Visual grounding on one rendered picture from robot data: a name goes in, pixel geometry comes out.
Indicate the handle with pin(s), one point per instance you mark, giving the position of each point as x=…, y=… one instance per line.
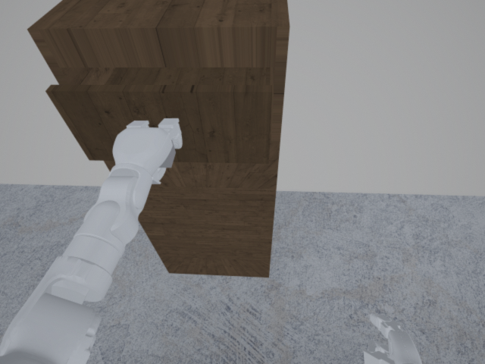
x=169, y=160

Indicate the left robot hand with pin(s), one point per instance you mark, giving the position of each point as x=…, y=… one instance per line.
x=148, y=147

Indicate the drawer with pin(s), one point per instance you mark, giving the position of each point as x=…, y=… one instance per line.
x=224, y=112

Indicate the left robot forearm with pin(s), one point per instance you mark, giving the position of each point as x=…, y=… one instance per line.
x=83, y=272

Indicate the right robot hand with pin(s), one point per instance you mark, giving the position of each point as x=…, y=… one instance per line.
x=401, y=348

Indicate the cabinet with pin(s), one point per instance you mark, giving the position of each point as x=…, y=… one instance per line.
x=204, y=218

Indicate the left robot upper arm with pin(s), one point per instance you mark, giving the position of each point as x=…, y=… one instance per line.
x=56, y=331

